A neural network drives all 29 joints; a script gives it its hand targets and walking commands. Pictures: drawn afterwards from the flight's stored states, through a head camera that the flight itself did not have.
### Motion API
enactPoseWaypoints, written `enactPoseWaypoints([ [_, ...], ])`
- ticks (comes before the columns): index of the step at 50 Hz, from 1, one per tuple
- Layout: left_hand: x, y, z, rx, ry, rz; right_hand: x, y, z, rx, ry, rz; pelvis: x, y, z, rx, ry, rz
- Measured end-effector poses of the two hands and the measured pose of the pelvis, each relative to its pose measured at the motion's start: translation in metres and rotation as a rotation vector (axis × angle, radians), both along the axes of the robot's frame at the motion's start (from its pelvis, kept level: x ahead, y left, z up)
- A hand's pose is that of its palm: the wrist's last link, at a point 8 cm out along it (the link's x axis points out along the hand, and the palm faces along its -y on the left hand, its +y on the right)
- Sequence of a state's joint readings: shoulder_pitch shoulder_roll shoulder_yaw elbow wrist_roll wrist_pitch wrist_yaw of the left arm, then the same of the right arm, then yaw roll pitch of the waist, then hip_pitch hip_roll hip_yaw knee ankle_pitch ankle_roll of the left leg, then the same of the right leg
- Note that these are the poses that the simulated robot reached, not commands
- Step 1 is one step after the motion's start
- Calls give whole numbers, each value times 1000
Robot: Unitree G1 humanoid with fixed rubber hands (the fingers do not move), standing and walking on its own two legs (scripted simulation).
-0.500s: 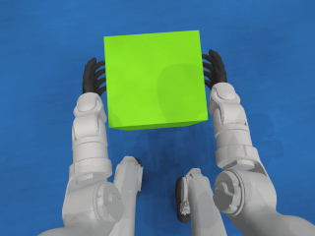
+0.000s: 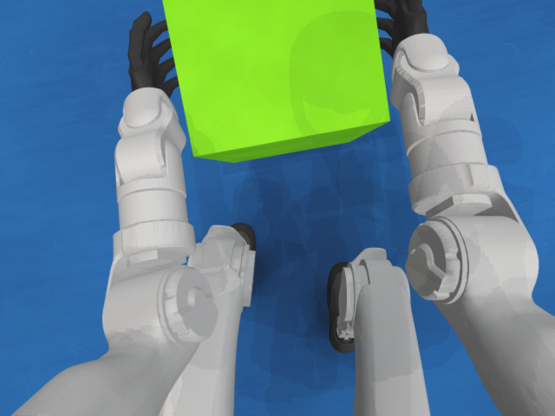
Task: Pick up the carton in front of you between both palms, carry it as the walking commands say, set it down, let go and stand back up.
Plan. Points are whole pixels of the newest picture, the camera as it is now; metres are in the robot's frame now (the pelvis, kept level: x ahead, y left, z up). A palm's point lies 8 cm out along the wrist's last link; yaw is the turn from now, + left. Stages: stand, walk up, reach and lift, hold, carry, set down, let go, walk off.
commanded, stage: set down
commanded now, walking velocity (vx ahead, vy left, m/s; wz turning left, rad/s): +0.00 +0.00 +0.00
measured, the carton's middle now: (278, 76) +0.53 +0.08 -0.20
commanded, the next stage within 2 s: none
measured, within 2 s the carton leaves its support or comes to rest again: rests again in 1.50 s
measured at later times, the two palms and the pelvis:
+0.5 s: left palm (168, 83) +0.51 +0.24 -0.23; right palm (365, 53) +0.59 -0.05 -0.25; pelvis +0.01 -0.01 -0.08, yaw +3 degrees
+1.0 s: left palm (171, 89) +0.50 +0.24 -0.24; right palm (365, 66) +0.58 -0.05 -0.27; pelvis +0.00 -0.01 -0.09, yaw +2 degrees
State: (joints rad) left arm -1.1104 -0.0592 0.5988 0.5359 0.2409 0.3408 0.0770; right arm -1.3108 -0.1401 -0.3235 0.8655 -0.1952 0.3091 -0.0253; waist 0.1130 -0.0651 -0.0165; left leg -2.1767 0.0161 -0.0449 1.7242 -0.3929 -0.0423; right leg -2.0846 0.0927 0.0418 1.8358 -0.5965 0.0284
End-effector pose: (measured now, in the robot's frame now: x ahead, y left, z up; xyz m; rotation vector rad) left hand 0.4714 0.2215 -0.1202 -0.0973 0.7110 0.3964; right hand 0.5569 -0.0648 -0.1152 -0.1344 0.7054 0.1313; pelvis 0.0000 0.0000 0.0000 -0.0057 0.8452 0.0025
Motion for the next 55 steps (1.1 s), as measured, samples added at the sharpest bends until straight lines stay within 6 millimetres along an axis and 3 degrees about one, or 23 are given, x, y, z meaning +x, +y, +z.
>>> enactPoseWaypoints([
  [12,12,6,-76,11,28,29,21,9,-82,-16,17,59,-2,-8,-45,22,-20,-10],
  [22,33,21,-99,37,52,10,34,19,-129,-17,29,104,5,-13,-71,43,-34,-3],
  [45,31,19,-120,28,87,-37,23,12,-156,-14,60,121,-1,-13,-88,55,-77,-24],
  [55,31,26,-127,32,84,-26,24,16,-157,26,60,146,0,-14,-91,60,-100,-22],
])
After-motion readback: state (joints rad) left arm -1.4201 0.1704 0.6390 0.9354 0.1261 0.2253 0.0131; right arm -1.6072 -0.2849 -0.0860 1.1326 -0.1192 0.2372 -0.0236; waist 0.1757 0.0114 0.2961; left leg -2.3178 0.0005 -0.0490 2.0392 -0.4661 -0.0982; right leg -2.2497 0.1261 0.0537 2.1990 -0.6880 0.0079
